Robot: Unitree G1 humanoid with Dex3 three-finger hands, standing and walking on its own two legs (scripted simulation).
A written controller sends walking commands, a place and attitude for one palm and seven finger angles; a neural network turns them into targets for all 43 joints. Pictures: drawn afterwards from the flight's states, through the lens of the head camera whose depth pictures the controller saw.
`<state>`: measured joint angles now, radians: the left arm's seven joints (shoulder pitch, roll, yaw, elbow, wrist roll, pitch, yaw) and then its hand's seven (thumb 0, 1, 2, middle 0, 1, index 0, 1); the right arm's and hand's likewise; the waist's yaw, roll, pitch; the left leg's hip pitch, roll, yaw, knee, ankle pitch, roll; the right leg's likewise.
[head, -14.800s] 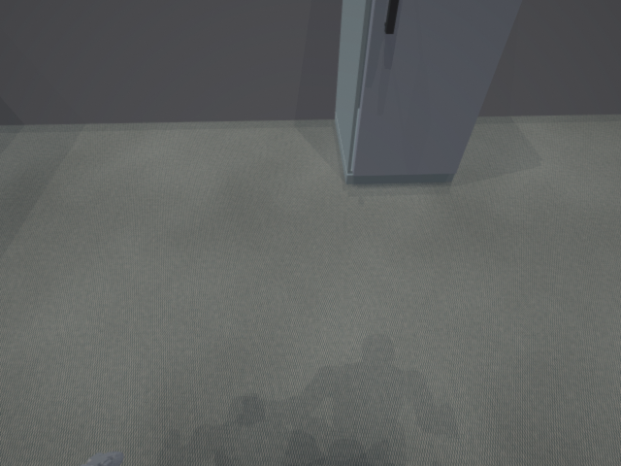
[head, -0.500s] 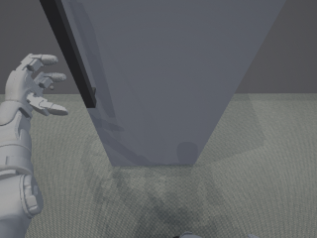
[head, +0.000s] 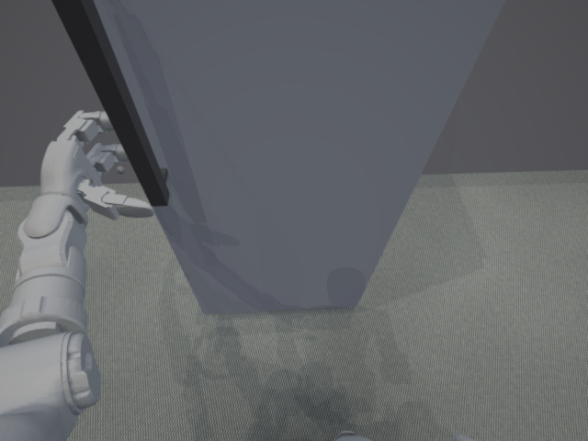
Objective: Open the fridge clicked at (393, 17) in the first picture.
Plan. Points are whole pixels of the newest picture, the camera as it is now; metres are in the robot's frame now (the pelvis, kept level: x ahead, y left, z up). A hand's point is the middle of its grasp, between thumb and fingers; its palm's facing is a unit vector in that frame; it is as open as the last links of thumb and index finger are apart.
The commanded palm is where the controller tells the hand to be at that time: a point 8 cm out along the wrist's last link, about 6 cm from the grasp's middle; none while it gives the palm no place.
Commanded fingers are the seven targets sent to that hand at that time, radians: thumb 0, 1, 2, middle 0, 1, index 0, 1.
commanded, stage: feel for the door with the fingertips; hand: left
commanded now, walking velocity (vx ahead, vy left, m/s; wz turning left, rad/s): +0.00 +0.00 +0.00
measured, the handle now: (124, 95) +0.50 +0.21 +0.19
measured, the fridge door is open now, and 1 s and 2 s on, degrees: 0 0 0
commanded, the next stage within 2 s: slide the fingers in behind the handle in 0.24 s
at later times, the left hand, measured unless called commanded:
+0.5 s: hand (116, 160) +0.45 +0.23 +0.12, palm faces +0.04 -1.00 +0.00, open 13.8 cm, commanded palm +0.42 +0.28 +0.12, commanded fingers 0.00 -0.50 0.30 -0.30 -1.20 -0.30 -1.20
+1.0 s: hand (125, 166) +0.45 +0.22 +0.11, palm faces +0.05 -1.00 +0.02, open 14.0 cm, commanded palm +0.42 +0.27 +0.12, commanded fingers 0.00 -0.50 0.30 -0.30 -1.20 -0.30 -1.20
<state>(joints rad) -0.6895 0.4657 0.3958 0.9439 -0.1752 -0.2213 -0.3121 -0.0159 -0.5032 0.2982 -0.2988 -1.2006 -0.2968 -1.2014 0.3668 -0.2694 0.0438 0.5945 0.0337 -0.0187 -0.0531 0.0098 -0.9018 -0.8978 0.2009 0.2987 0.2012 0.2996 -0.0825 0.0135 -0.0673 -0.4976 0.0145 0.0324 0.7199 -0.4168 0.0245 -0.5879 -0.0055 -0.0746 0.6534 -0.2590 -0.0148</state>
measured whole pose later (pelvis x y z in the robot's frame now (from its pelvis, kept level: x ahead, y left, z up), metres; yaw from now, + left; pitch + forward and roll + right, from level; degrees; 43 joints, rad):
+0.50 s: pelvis -0.01 +0.00 +0.00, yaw +0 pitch +13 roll -1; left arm -0.79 0.54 0.40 1.07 -0.18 -0.27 -0.36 -0.02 -0.50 0.30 -0.32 -1.22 -0.33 -1.22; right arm 0.40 -0.29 0.04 0.62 0.03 -0.01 -0.06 0.01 -0.90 -0.90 0.20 0.30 0.20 0.30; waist -0.10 0.01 -0.06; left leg -0.55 0.02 0.02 0.74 -0.41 0.02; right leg -0.64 -0.01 -0.08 0.67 -0.25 -0.02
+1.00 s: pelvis +0.00 +0.00 +0.00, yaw +0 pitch +11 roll -1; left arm -0.72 0.46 0.37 0.97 -0.18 -0.24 -0.30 -0.02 -0.50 0.30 -0.30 -1.20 -0.30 -1.20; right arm 0.36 -0.27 0.04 0.60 0.03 -0.02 -0.05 0.01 -0.90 -0.90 0.20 0.30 0.20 0.30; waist -0.08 0.02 -0.07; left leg -0.51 0.01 0.03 0.72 -0.42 0.02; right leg -0.60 -0.01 -0.08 0.66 -0.26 -0.01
